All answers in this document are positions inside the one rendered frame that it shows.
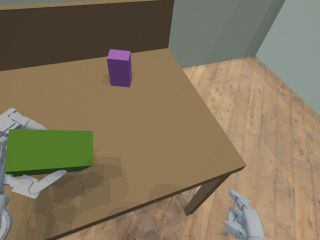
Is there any robot left forearm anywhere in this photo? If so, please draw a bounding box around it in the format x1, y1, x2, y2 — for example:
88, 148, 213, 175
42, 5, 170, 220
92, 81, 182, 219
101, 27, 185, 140
0, 194, 13, 240

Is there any right robot hand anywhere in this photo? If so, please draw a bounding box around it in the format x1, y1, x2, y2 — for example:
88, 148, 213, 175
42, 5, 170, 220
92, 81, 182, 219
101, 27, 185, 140
225, 190, 266, 240

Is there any left robot hand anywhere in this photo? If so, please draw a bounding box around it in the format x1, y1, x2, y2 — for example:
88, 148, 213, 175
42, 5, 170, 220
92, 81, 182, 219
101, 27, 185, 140
0, 108, 67, 199

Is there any table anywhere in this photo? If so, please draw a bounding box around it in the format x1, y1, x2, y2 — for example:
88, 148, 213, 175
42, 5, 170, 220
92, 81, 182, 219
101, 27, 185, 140
0, 0, 247, 240

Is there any sponge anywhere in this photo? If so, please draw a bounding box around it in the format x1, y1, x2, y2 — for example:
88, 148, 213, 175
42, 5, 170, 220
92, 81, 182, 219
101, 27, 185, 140
4, 129, 94, 177

